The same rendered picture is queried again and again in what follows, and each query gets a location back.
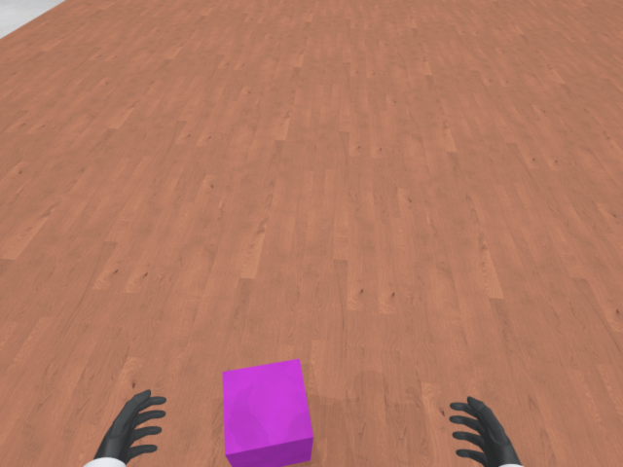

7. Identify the carton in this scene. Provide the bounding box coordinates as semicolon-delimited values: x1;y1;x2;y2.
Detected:
223;359;313;467

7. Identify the left robot hand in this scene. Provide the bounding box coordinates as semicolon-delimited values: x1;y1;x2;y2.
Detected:
93;389;166;465

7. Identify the right robot hand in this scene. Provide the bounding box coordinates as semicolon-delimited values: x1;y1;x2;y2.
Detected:
450;396;522;467

